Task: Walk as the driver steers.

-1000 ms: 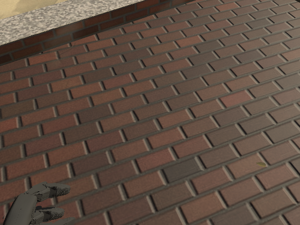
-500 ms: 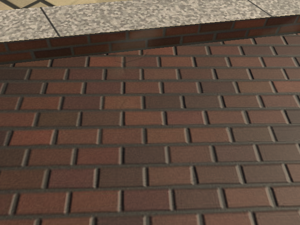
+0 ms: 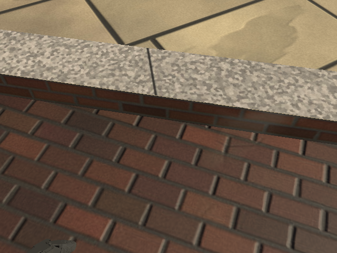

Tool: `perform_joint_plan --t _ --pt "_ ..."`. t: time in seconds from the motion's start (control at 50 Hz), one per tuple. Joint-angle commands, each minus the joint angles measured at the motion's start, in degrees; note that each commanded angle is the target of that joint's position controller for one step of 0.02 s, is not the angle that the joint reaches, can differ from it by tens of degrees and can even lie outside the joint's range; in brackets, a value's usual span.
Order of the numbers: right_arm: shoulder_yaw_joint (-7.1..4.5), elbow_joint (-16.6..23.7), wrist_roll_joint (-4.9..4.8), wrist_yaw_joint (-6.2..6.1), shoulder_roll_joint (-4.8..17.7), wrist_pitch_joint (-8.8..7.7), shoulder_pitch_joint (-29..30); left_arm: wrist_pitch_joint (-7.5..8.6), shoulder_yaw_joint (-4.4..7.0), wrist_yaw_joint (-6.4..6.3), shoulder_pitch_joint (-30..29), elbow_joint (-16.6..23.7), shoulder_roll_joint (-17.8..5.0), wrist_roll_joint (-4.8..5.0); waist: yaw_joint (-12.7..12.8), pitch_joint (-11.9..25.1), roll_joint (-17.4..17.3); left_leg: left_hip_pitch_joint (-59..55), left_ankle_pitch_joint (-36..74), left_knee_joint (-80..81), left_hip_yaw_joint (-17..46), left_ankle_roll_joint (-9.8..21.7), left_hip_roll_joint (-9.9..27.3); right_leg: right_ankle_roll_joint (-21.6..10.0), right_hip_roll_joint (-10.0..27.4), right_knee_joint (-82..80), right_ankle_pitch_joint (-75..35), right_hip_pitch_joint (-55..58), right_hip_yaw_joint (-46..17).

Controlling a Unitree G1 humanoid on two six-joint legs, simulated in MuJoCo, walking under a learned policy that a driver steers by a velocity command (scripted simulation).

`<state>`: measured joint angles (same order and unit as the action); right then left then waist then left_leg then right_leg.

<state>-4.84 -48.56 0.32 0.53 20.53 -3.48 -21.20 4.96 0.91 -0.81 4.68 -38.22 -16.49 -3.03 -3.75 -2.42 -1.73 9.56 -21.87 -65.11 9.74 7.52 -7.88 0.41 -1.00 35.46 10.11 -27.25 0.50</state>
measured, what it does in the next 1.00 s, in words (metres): walks ahead, turning right: left foot, then right foot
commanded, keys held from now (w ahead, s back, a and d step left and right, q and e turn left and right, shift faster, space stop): w+shift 0.10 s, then w+e+shift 0.80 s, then w+shift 0.08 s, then w+q+shift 0.02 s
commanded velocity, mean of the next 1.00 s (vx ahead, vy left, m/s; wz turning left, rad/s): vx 1.00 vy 0.00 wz -0.50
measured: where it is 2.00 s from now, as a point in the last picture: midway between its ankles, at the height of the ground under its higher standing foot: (224, 10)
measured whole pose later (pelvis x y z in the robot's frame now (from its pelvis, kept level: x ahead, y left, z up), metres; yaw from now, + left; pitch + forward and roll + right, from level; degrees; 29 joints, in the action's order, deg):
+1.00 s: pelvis +0.88 -0.11 +0.01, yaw -35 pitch +2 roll -1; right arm 2.7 -31.9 4.1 -0.7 9.6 -2.7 -2.7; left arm 3.1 2.7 -0.4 27.6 -49.6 -16.7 -1.4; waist 2.4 0.4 -0.3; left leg 56.7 -25.6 -105.5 4.9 -1.5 6.5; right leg -10.6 -12.9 27.6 16.9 -11.7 -4.0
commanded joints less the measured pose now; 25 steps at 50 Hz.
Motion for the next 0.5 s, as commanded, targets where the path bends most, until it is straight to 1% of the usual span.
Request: perform_joint_plan --t 0.02,0.04,0.06,0.08,0.1,0.14,0.16,0.18,0.2,0.22,0.24,0.26,0.28,0.3,0.32,0.34,0.36,0.38,0.4,0.42,0.44,0.46,0.48,0.5 --pt "1.36 6.65 1.63 0.74 2.31 -0.59 4.94 0.14 3.05 0.66 11.36 -1.20 -5.04 -0.31 6.87 6.89 1.83 30.86 6.80 -11.93 -2.43 -1.18 7.46 -11.30 18.73 -21.35 23.60 30.01 -33.61" --pt "1.62 8.27 2.25 1.50 1.30 -0.33 8.50 0.53 2.72 0.55 13.60 -3.44 -4.53 -0.29 6.53 4.45 1.34 30.39 6.31 -9.41 -1.89 -1.27 8.52 -10.12 16.01 -21.88 17.04 26.32 -27.35" --pt "2.23 9.33 2.38 2.19 -0.19 0.11 8.65 1.07 2.39 0.63 15.48 -5.53 -3.92 -0.14 5.28 3.12 4.49 30.48 5.66 -7.74 -1.33 -1.57 9.07 -9.91 15.01 -22.67 13.27 24.32 -23.81" --pt "2.70 10.06 2.40 2.38 -0.97 0.49 9.61 1.66 2.17 0.92 17.27 -7.15 -3.16 0.48 4.88 2.33 5.48 31.39 4.90 -6.35 -0.96 -1.73 9.38 -9.76 14.43 -23.71 9.74 23.84 -21.79" --pt "3.06 11.10 2.43 2.51 -1.44 0.78 11.11 2.16 2.11 1.13 18.41 -8.24 -3.29 1.12 4.28 1.12 5.55 33.35 4.51 -4.62 -0.59 -2.00 9.62 -9.79 14.51 -24.91 7.09 23.45 -19.75" --pt "3.74 14.45 3.00 2.84 -1.07 0.56 17.10 2.67 2.19 1.22 19.96 -9.42 -4.62 1.92 3.91 -1.80 5.24 36.67 6.93 1.95 -1.87 -3.15 9.84 -11.05 13.78 -28.10 1.69 21.65 -16.40" --pt "4.14 16.12 3.29 3.15 -0.55 0.27 19.98 2.62 2.28 1.27 19.35 -9.54 -5.30 2.21 3.12 -2.87 5.35 35.96 10.09 7.92 -5.09 -3.84 11.39 -11.25 12.65 -29.86 -1.03 20.00 -14.03" --pt "4.75 17.17 3.11 3.64 -0.67 -0.12 22.60 2.52 2.38 1.39 18.35 -9.25 -5.54 2.40 3.01 -3.63 4.79 31.25 14.94 15.54 -7.78 -4.38 12.15 -10.72 10.57 -31.48 -3.53 16.51 -11.12" --pt "5.43 17.81 2.64 4.24 -1.50 -0.49 24.87 2.50 2.60 1.47 18.51 -9.20 -6.17 2.68 3.68 -4.13 4.23 23.99 19.20 22.29 -10.14 -4.76 11.27 -10.16 9.11 -33.51 -7.20 12.03 -8.91" --pt "5.82 17.92 2.15 4.58 -2.11 -0.69 25.96 2.58 2.98 1.62 19.35 -9.39 -7.83 3.00 4.06 -3.97 4.50 16.66 21.63 25.03 -12.01 -4.79 9.96 -10.25 9.68 -35.60 -12.46 8.93 -8.42" --pt "5.77 17.27 1.93 4.38 -2.06 -0.45 26.59 2.59 2.96 1.91 20.61 -9.89 -8.28 3.44 4.95 -2.28 3.32 13.14 23.43 24.54 -13.89 -4.82 8.08 -10.52 8.82 -36.20 -19.89 10.50 -6.92" --pt "5.63 17.76 1.51 3.87 -1.18 -0.79 25.15 2.60 3.69 1.98 20.63 -9.89 -11.51 3.02 3.37 -2.61 6.80 11.27 21.48 27.66 -12.44 -4.39 8.48 -10.56 11.37 -32.75 -26.57 12.69 -8.56" --pt "4.90 17.02 1.75 3.00 0.90 -0.93 23.68 2.56 3.85 1.99 21.29 -10.57 -12.12 3.04 2.38 -1.00 6.12 9.21 19.18 29.53 -12.47 -3.78 7.39 -9.84 11.58 -27.87 -38.68 17.46 -7.41" --pt "3.92 15.46 2.49 2.02 2.75 -1.10 18.92 2.31 4.00 1.84 22.82 -11.51 -12.88 3.02 0.06 3.30 5.77 3.30 15.62 31.21 -12.22 -3.24 5.61 -8.71 11.24 -19.17 -46.78 20.81 -6.52" --pt "2.87 12.04 2.80 1.05 4.33 -1.28 9.30 1.78 4.19 1.64 22.34 -11.53 -13.51 2.90 -4.46 8.45 5.36 -7.96 13.94 32.79 -12.46 -3.09 4.77 -7.69 9.35 -6.28 -45.52 18.41 -5.55" --pt "1.41 9.82 3.74 -0.19 7.62 -1.46 -0.45 1.78 3.69 1.59 21.60 -10.85 -11.74 2.93 -9.06 13.76 4.71 -22.32 10.27 31.55 -6.72 -2.50 11.47 -6.97 6.72 9.87 -33.82 7.79 -5.17" --pt "0.11 9.03 5.53 -1.07 12.25 -1.88 -7.00 1.79 1.86 1.51 24.30 -8.62 -2.27 3.12 -6.84 22.50 -9.62 -34.41 -8.83 35.57 15.19 -1.06 29.68 -6.52 1.01 32.49 10.71 -5.21 -3.10" --pt "-0.11 9.98 4.37 -0.94 12.60 -1.14 -5.66 1.16 2.19 1.35 26.12 -6.65 -3.73 5.06 -4.53 27.95 -13.45 -33.00 -15.74 47.35 37.36 1.25 36.09 -7.27 -0.89 44.14 15.14 -12.32 -5.54" --pt "0.49 9.89 3.41 -0.78 7.62 -1.06 0.57 0.40 2.80 1.14 20.54 -6.62 -6.12 4.21 -2.63 16.98 -6.71 -25.08 -16.66 48.66 29.11 1.45 32.11 -7.45 3.09 44.81 8.16 -16.82 -5.32" --pt "1.33 9.48 2.80 -0.58 3.45 -1.53 3.83 -0.03 2.47 1.66 16.92 -6.55 -5.12 3.38 -1.57 9.07 -3.26 -17.13 -8.37 48.99 19.50 1.38 29.48 -7.03 4.97 41.89 4.75 -17.31 -4.52" --pt "1.53 8.51 2.83 -0.48 2.02 -1.84 5.03 -0.67 2.38 2.24 15.94 -6.91 -4.00 3.02 0.27 5.42 -2.15 -11.66 -0.36 50.66 12.84 0.58 27.11 -6.42 6.27 40.06 4.18 -15.77 -4.40" --pt "1.77 7.48 2.36 -0.57 1.02 -2.21 5.00 -1.60 2.40 2.78 16.59 -7.32 -3.05 2.42 2.23 3.41 -2.59 -7.22 4.40 52.25 7.06 -0.33 25.12 -5.81 7.20 38.96 4.18 -13.69 -4.46" --pt "1.87 6.35 1.76 -0.38 0.32 -2.75 4.59 -2.67 2.28 3.24 16.95 -7.27 -1.82 2.05 3.72 2.49 -4.21 -4.75 7.41 53.39 3.35 -0.49 25.08 -5.26 8.07 37.96 4.53 -12.68 -4.38" --pt "2.05 5.19 1.01 -0.11 -0.79 -3.34 4.12 -3.52 2.24 3.57 14.61 -6.35 -1.16 1.85 4.37 0.86 -3.62 -4.09 11.53 54.60 -0.13 -1.07 24.63 -5.05 8.88 37.09 4.13 -14.14 -4.24"
Keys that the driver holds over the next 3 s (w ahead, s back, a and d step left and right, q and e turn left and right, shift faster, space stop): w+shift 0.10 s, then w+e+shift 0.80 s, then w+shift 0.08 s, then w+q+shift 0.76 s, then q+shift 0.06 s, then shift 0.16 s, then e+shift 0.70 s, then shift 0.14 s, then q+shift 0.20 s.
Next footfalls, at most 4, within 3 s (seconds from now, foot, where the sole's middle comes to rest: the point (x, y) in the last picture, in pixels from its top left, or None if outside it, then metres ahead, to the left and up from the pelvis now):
0.34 left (136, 241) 0.50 0.12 -0.75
0.78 right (191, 157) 0.86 -0.13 -0.75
1.22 left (200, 68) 1.27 -0.21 -0.59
1.62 right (246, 26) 1.60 -0.51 -0.59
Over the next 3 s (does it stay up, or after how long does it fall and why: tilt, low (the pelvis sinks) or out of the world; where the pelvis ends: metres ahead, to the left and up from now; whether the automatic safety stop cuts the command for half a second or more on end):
stays up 2.02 -0.47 0.17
